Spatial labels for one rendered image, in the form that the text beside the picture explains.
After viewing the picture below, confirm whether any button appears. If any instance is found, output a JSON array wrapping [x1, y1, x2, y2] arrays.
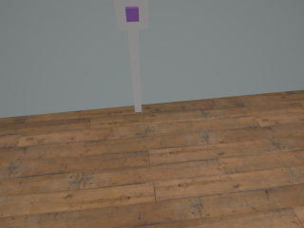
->
[[125, 6, 140, 22]]

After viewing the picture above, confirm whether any panel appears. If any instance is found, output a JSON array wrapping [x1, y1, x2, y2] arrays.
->
[[113, 0, 149, 113]]

